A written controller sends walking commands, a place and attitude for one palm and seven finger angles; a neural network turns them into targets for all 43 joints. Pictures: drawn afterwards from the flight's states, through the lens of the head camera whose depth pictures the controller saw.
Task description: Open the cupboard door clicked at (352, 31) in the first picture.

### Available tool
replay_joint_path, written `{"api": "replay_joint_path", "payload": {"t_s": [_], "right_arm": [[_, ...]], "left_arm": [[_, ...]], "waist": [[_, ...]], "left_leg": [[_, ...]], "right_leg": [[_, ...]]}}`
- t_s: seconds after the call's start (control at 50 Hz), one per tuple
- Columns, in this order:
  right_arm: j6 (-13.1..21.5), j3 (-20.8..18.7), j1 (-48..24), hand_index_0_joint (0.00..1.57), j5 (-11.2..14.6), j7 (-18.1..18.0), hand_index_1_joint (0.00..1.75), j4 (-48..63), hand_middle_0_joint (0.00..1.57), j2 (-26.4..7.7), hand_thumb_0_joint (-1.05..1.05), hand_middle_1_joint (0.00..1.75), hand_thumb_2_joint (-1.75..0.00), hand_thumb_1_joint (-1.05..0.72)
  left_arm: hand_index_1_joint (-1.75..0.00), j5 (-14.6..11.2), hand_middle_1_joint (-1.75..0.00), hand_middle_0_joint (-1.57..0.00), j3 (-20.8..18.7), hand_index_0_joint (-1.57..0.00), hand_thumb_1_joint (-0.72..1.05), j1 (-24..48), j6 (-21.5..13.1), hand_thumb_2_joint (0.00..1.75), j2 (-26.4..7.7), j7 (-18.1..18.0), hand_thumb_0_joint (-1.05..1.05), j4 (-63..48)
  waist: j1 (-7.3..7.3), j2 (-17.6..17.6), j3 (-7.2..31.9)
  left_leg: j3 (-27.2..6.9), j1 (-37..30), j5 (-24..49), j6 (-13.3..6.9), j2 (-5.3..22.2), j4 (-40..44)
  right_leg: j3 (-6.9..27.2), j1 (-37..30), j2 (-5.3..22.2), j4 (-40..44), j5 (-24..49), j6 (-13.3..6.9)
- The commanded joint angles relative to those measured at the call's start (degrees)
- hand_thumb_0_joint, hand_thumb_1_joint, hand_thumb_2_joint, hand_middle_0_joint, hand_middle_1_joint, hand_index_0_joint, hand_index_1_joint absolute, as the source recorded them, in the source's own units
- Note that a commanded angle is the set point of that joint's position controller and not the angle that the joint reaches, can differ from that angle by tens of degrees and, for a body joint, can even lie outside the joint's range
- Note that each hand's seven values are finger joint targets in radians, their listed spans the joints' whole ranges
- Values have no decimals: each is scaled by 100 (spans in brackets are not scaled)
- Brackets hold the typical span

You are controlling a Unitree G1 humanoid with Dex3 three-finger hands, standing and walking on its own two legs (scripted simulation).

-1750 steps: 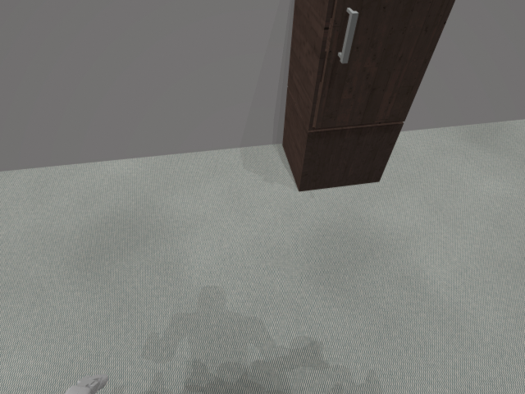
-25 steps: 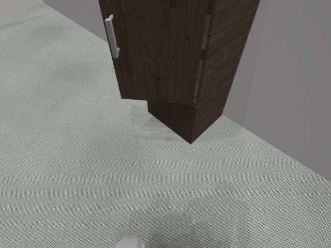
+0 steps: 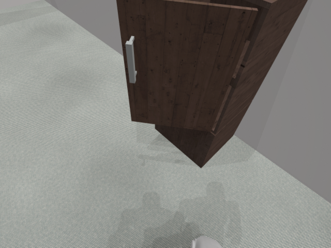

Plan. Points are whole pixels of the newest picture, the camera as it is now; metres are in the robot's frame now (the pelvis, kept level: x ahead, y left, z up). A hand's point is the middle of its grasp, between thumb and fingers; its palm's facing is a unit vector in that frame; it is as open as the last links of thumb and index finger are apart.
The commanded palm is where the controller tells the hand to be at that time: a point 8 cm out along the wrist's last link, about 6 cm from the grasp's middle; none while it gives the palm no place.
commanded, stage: take the last steps up to it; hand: left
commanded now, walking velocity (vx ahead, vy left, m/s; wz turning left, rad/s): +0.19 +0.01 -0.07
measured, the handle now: (132, 60) +0.70 +0.19 +0.04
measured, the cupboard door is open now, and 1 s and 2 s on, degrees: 38 38 38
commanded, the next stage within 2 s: come to a stop and stand still in 0.12 s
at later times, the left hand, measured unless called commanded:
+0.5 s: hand (112, 222) +0.21 +0.17 -0.18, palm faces +0.00 -0.98 -0.20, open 7.2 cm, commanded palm none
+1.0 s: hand out of the picture +0.13 +0.21 -0.18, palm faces -0.03 -0.98 -0.19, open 7.4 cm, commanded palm none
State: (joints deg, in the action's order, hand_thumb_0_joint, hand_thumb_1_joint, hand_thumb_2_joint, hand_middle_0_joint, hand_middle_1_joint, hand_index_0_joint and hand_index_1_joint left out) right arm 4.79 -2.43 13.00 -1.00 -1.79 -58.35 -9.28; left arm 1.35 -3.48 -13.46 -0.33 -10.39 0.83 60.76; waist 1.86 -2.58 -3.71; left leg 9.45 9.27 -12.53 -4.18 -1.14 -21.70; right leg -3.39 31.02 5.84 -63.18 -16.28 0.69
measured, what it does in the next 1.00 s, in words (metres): steps on the spot: right foot, then left foot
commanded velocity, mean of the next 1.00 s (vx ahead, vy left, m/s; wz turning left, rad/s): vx -0.06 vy -0.03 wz -0.01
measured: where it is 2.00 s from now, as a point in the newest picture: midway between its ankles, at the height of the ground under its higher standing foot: outside the picture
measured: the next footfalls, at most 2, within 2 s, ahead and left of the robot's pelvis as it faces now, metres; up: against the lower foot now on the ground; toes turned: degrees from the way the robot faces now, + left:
right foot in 0.24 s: +0.18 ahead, -0.13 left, +0.00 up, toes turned -8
left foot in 0.56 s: +0.15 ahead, +0.10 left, +0.00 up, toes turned +1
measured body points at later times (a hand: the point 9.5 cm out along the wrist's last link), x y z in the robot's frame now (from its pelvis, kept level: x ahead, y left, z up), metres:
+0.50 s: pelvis +0.12 -0.01 -0.01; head +0.16 +0.00 +0.44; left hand +0.21 +0.22 -0.16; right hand +0.12 -0.23 -0.16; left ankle +0.13 +0.11 -0.72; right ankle +0.14 -0.12 -0.74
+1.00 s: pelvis +0.09 +0.01 +0.00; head +0.12 +0.03 +0.45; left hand +0.13 +0.26 -0.16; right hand +0.13 -0.24 -0.14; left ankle +0.16 +0.11 -0.74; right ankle +0.02 -0.14 -0.71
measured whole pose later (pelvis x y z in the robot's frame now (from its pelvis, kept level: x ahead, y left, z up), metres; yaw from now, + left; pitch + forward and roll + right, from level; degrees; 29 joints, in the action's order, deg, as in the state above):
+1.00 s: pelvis +0.09 +0.01 +0.00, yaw -3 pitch +0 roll -3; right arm -0.8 -2.8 10.5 -1.5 -2.0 -58.6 -10.1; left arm 1.0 -3.3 -13.1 4.0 -12.7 0.3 59.4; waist -0.7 0.1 -3.0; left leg 4.1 18.2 -7.3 -1.7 3.6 -24.9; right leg -1.2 14.0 1.7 -40.6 -27.0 1.5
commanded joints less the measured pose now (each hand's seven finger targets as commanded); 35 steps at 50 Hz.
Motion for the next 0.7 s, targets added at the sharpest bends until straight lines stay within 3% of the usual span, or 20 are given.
{"api": "replay_joint_path", "payload": {"t_s": [0.0,0.12,0.16,0.18,0.2,0.22,0.24,0.26,0.3,0.34,0.42,0.46,0.5,0.52,0.54,0.56,0.58,0.6,0.62,0.68], "right_arm": [[5,-60,833,20,-53,19,30,-77,20,-662,0,30,-90,-90],[-110,-27,1073,20,-88,14,30,-305,20,-722,0,30,-90,-90],[-152,-8,1098,20,-82,10,30,-376,20,-722,0,30,-90,-90],[-158,12,1054,20,-54,19,30,-385,20,-675,0,30,-90,-90],[-136,31,983,20,1,31,30,-336,20,-582,0,30,-90,-90],[-137,33,1068,20,64,44,30,-222,20,-410,0,30,-90,-90],[-226,37,980,20,104,21,30,-190,20,-494,0,30,-90,-90],[-284,51,838,20,113,-7,30,-209,20,-400,0,30,-90,-90],[-471,81,842,20,115,-23,30,-360,20,-184,0,30,-90,-90],[-578,68,949,20,140,-5,30,-425,20,-130,0,30,-90,-90],[-678,-6,871,20,78,39,30,-374,20,-168,0,30,-90,-90],[-683,-46,756,20,56,43,30,-266,20,-225,0,30,-90,-90],[-659,-82,767,20,49,47,30,-209,20,-308,0,30,-90,-90],[-615,-116,839,20,31,44,30,-205,20,-452,0,30,-90,-90],[-559,-160,731,20,-9,29,30,-91,20,-790,0,30,-90,-90],[-546,-199,551,20,-41,-21,30,59,20,-1084,0,30,-90,-90],[-529,-181,365,20,-71,-38,30,98,20,-1014,0,30,-90,-90],[-492,-151,172,20,-65,-82,30,169,20,-993,0,30,-90,-90],[-478,-118,51,20,-65,-124,30,228,20,-944,0,30,-90,-90],[-455,-86,-62,20,-50,-163,30,276,20,-883,0,30,-90,-90]], "left_arm": [[-30,4,-30,-20,22,-20,90,106,-75,90,-116,2,0,-422],[-30,2,-30,-20,66,-20,90,647,-84,90,-176,0,0,-656],[-30,7,-30,-20,45,-20,90,443,-99,90,-239,-4,0,-592],[-30,10,-30,-20,13,-20,90,52,-148,90,-366,-17,0,-484],[-30,15,-30,-20,-72,-20,90,-557,-214,90,-655,-51,0,-299],[-30,14,-30,-20,-166,-20,90,-1123,-267,90,-1123,-114,0,-117],[-30,-95,-30,-20,-109,-20,90,-1232,-270,90,-1242,-156,0,-99],[-30,-99,-30,-20,-37,-20,90,-686,-253,90,-1044,-227,0,-219],[-30,-67,-30,-20,43,-20,90,78,-185,90,-757,-300,0,-429],[-30,-69,-30,-20,46,-20,90,242,-172,90,-729,-308,0,-463],[-30,-40,-30,-20,-98,-20,90,219,-58,90,-886,-316,0,-471],[-30,-26,-30,-20,-120,-20,90,261,-9,90,-953,-315,0,-466],[-30,-41,-30,-20,-110,-20,90,331,50,90,-915,-301,0,-489],[-30,-66,-30,-20,-98,-20,90,338,84,90,-806,-289,0,-520],[-30,-97,-30,-20,-54,-20,90,204,145,90,-574,-271,0,-574],[-30,-132,-30,-20,-8,-20,90,120,183,90,-374,-273,0,-619],[-30,-90,-30,-20,-1,-20,90,126,224,90,-409,-296,0,-585],[-30,-70,-30,-20,-17,-20,90,150,288,90,-465,-277,0,-567],[-30,-52,-30,-20,-42,-20,90,72,313,90,-524,-258,0,-501],[-30,-44,-30,-20,-55,-20,90,-97,284,90,-555,-213,0,-381]], "waist": [[-167,568,176],[-302,781,-64],[-175,643,-6],[25,412,115],[273,-27,464],[365,-1022,811],[349,-968,988],[148,-350,596],[-162,-624,397],[-256,-634,624],[-231,-357,690],[-223,-517,640],[-301,-691,525],[-334,-332,590],[-250,620,567],[-203,1399,524],[-228,1257,408],[-205,1399,270],[-165,1247,191],[-132,795,339]], "left_leg": [[-929,-475,2477,-569,1692,959],[-837,-391,2452,-462,1653,580],[-723,-221,2253,-298,1511,171],[-616,11,2155,-141,1306,-416],[-382,732,1680,108,974,-1309],[23,1886,-302,447,246,-2554],[-388,1768,-2527,563,199,-3550],[-891,1650,-2335,586,426,-3544],[-937,1227,-1885,617,550,-3216],[-834,938,-1617,672,434,-2793],[-581,821,-945,770,244,-2107],[-589,756,-768,760,212,-1666],[-629,323,-93,698,238,-861],[-841,-51,725,566,517,-447],[-1881,-6,1849,156,1376,-108],[-2469,462,2549,-410,2092,343],[-2409,786,1987,-663,2163,544],[-2431,906,1791,-667,2059,678],[-2278,884,1779,-621,1975,638],[-2002,349,2049,-594,1820,424]], "right_leg": [[64,85,97,1060,305,-15],[-226,-738,-206,2403,231,-168],[-353,-1409,-362,2920,414,-217],[-298,-2100,-401,3403,748,-271],[315,-3288,32,3480,1710,-462],[1923,-4246,1381,3802,3211,-1070],[2336,-3827,2131,4337,4018,-1686],[1946,-3144,1914,4422,4160,-1691],[1152,-2311,1398,4365,4551,-1340],[701,-2241,1151,4225,5003,-1173],[624,-2176,1056,4122,3917,-1048],[656,-2169,1038,3982,3636,-980],[615,-1790,893,3759,2843,-739],[452,-1507,674,3453,2168,-505],[42,-1148,79,2997,812,-134],[-147,-1318,-302,2304,-897,61],[153,-1449,-398,1474,-1619,-17],[388,-1211,-418,949,-1651,-19],[571,-1054,-393,649,-1467,-33],[609,-761,-412,551,-1091,33]]}}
